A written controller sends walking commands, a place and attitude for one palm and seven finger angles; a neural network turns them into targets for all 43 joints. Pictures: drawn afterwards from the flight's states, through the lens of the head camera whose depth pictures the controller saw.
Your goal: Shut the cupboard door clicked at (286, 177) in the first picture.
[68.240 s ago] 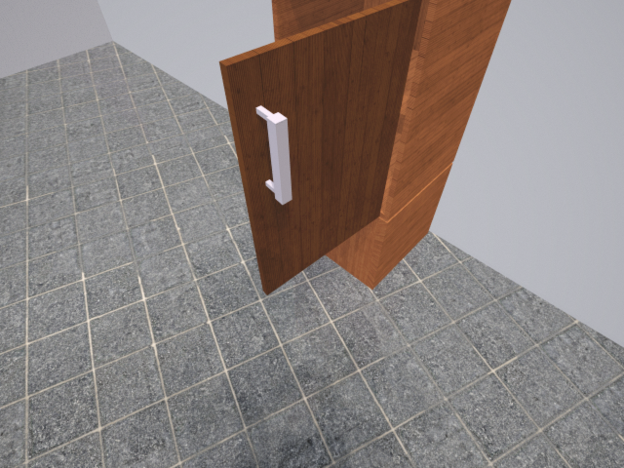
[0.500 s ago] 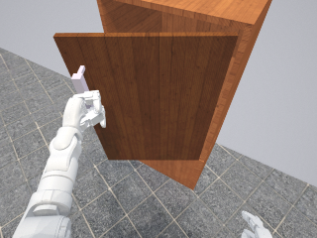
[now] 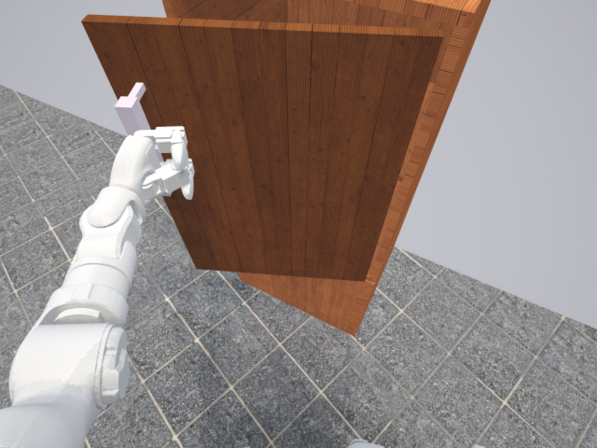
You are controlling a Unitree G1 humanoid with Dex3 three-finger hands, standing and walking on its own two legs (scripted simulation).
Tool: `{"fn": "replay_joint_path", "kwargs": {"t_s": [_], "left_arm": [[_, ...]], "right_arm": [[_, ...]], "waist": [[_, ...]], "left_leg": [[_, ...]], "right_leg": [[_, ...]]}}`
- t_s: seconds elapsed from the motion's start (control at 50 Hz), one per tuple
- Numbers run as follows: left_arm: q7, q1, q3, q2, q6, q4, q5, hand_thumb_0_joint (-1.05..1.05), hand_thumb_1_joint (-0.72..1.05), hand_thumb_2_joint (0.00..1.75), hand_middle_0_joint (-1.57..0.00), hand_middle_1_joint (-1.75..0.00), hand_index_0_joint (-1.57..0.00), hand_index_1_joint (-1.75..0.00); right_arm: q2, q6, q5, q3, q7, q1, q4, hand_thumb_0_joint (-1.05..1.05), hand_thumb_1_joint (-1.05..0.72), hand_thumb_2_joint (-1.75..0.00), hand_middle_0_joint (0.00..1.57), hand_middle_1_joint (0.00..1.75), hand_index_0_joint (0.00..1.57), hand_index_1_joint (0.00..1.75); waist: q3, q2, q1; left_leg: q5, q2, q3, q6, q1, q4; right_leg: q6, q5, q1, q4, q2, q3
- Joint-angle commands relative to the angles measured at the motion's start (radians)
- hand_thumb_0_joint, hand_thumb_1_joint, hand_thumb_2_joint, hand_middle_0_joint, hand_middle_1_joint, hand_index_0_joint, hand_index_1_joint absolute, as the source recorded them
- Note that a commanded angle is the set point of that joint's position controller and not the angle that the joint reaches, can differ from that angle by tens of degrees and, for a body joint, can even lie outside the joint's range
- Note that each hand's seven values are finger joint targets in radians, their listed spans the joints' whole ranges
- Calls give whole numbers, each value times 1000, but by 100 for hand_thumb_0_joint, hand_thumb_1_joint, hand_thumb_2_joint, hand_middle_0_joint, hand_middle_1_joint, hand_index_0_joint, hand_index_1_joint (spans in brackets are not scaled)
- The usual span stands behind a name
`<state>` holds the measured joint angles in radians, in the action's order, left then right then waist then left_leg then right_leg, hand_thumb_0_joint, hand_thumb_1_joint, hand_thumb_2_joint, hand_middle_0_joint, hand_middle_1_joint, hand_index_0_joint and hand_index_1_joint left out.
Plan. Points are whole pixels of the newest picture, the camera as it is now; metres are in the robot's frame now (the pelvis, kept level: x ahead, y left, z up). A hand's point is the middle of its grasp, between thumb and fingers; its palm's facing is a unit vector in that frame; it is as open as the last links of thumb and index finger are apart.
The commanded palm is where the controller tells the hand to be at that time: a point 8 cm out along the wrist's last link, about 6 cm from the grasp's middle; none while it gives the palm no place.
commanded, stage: push the door shut along its arc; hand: left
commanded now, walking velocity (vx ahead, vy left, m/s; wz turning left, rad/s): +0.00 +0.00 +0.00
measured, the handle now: (152, 143) +0.52 +0.21 +0.11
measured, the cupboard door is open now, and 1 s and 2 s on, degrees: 23 10 1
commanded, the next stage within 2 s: pull the fist back off the door in 1.10 s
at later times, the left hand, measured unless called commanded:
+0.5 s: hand (220, 137) +0.51 +0.11 +0.12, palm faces -0.30 -0.95 -0.03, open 2.8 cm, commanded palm +0.52 +0.16 +0.11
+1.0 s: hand (235, 120) +0.55 +0.08 +0.13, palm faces -0.39 -0.92 -0.01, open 3.3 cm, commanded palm +0.57 +0.12 +0.11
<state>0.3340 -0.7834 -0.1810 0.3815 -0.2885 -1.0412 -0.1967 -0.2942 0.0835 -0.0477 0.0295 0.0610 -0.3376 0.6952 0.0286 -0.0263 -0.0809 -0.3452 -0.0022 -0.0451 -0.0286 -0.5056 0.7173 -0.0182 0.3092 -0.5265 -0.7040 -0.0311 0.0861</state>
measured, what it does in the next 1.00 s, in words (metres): stands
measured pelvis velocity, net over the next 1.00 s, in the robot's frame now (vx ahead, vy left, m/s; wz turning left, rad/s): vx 0.00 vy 0.01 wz -0.01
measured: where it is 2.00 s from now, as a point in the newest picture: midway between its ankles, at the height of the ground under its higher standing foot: outside the picture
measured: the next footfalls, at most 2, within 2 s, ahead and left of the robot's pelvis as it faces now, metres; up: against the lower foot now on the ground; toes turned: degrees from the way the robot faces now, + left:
none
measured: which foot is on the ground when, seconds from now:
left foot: down 0.00-1.00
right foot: down 0.00-1.00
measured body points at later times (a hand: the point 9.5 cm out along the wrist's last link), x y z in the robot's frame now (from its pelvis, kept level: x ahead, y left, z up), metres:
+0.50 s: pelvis +0.00 +0.00 -0.01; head +0.10 -0.01 +0.43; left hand +0.52 +0.16 +0.13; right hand -0.02 -0.27 -0.13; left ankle +0.01 +0.10 -0.72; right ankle +0.03 -0.11 -0.72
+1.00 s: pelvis +0.00 +0.01 -0.02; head +0.13 +0.01 +0.41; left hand +0.56 +0.14 +0.13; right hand -0.03 -0.27 -0.13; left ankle +0.01 +0.10 -0.72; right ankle +0.03 -0.11 -0.72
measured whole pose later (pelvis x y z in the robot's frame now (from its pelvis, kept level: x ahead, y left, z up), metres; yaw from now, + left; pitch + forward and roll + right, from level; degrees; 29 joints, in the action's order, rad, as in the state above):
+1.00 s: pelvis +0.00 +0.01 -0.02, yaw -1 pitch +19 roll -2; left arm 0.46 -1.28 -0.19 0.53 -0.22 -1.36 -0.13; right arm -0.31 0.08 0.01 0.03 0.05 -0.40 0.72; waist 0.04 -0.03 -0.22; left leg -0.40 0.02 -0.03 -0.04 -0.81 0.88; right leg -0.02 0.34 -0.81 -0.82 -0.02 0.09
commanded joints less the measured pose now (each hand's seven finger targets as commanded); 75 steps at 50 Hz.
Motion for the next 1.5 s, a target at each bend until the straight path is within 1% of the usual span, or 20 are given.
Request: {"fn": "replay_joint_path", "kwargs": {"t_s": [0.0,0.06,0.18,0.32,0.4,0.5,0.56,0.58,0.62,0.68,0.8,1.06,1.18,1.2,1.22,1.26,1.28,1.34,1.4,1.48], "left_arm": [[20,-619,-35,158,-73,174,-21,0,90,90,-130,-150,-130,-150],[23,-620,-93,230,-76,132,-10,0,90,90,-130,-150,-130,-150],[39,-662,-101,247,-81,85,16,0,90,90,-130,-150,-130,-150],[47,-690,-162,345,-53,15,45,0,90,90,-130,-150,-130,-150],[72,-756,-107,287,-55,28,47,0,90,90,-130,-150,-130,-150],[90,-855,-111,317,-34,-18,46,0,90,90,-130,-150,-130,-150],[107,-899,-63,263,-31,-15,42,0,90,90,-130,-150,-130,-150],[107,-910,-84,294,-26,-36,44,0,90,90,-130,-150,-130,-150],[113,-951,-49,253,-21,-26,40,0,90,90,-130,-150,-130,-150],[124,-971,-78,298,-15,-52,39,0,90,90,-130,-150,-130,-150],[132,-1031,-15,216,-3,-72,41,0,90,90,-130,-150,-130,-150],[143,-1150,-12,231,10,-91,59,0,90,90,-130,-150,-130,-150],[146,-1194,13,196,31,-127,61,0,90,90,-130,-150,-130,-150],[-64,-1198,-233,273,61,-136,-8,0,90,90,-130,-150,-130,-150],[-169,-1141,-177,206,78,-158,26,0,90,90,-130,-150,-130,-150],[-295,-1090,-170,118,71,-135,45,0,90,90,-130,-150,-130,-150],[-363,-1075,-160,86,54,-101,71,0,90,90,-130,-150,-130,-150],[-542,-1042,-160,107,-45,-12,212,0,90,90,-130,-150,-130,-150],[-561,-982,-114,117,-88,-26,306,0,90,90,-130,-150,-130,-150],[-494,-979,-172,203,-56,-37,260,0,90,90,-130,-150,-130,-150]], "right_arm": [[-158,43,4,-55,8,-59,-81,0,-90,-90,20,30,20,30],[-164,40,11,-52,8,-79,-80,0,-90,-90,20,30,20,30],[-167,33,19,-55,-4,-114,-86,0,-90,-90,20,30,20,30],[-179,7,26,-58,-11,-166,-101,0,-90,-90,20,30,20,30],[-177,-3,28,-63,-10,-185,-95,0,-90,-90,20,30,20,30],[-190,-10,29,-65,-2,-217,-66,0,-90,-90,20,30,20,30],[-186,-6,32,-64,0,-214,-59,0,-90,-90,20,30,20,30],[-192,-6,35,-64,1,-227,-49,0,-90,-90,20,30,20,30],[-190,-1,38,-65,1,-229,-40,0,-90,-90,20,30,20,30],[-197,2,42,-64,4,-239,-33,0,-90,-90,20,30,20,30],[-197,7,47,-64,2,-239,-18,0,-90,-90,20,30,20,30],[-204,11,59,-67,0,-267,11,0,-90,-90,20,30,20,30],[-208,7,63,-67,1,-276,32,0,-90,-90,20,30,20,30],[-170,11,66,-54,-13,-318,-5,0,-90,-90,20,30,20,30],[-164,14,73,-52,-36,-322,-16,0,-90,-90,20,30,20,30],[-159,15,95,-66,-68,-337,-21,0,-90,-90,20,30,20,30],[-153,11,109,-70,-86,-345,-25,0,-90,-90,20,30,20,30],[-145,1,149,-77,-133,-371,-32,0,-90,-90,20,30,20,30],[-149,-22,149,-90,-158,-377,-31,0,-90,-90,20,30,20,30],[-160,-59,116,-93,-134,-363,-56,0,-90,-90,20,30,20,30]], "waist": [[343,23,-85],[387,20,-73],[409,-1,-88],[412,24,-95],[444,-15,-122],[422,6,-161],[458,-70,-168],[452,-54,-174],[455,-69,-190],[486,-53,-192],[471,-82,-217],[557,-124,-241],[512,-123,-265],[529,-141,-214],[538,-141,-212],[555,-81,-217],[568,-105,-207],[615,-120,-180],[623,-111,-176],[625,-36,-165]], "left_leg": [[123,0,86,0,176,-88],[171,-1,89,0,159,-73],[208,3,86,0,149,-47],[201,2,69,-6,54,-23],[235,4,77,-5,104,-3],[206,6,86,-12,81,16],[243,4,94,-8,135,28],[235,8,102,-8,130,34],[232,8,105,-9,142,39],[255,7,108,-11,131,55],[262,12,125,-8,163,76],[337,11,133,-11,188,131],[321,13,132,-12,170,146],[285,30,144,6,65,129],[268,30,147,14,54,109],[330,36,159,16,77,116],[367,33,150,19,83,126],[452,28,137,24,83,160],[438,23,113,23,86,147],[343,2,77,4,30,88]], "right_leg": [[-8,-130,35,90,38,-66],[-11,-176,63,66,38,-67],[-8,-208,30,48,43,-70],[-2,-237,53,38,47,-83],[0,-252,4,33,54,-76],[2,-216,-44,40,60,-77],[-3,-223,-88,28,62,-68],[-3,-208,-101,29,62,-66],[-3,-195,-131,29,63,-62],[-4,-217,-120,18,66,-63],[-7,-181,-220,5,71,-48],[-14,-216,-276,-43,82,-34],[-12,-192,-330,-47,88,-24],[-6,-183,-254,-29,74,-43],[3,-170,-241,-37,73,-36],[12,-199,-253,-50,72,-20],[13,-219,-253,-55,72,-20],[10,-268,-244,-91,74,-15],[8,-294,-196,-81,73,-27],[9,-357,-17,-30,75,-55]]}}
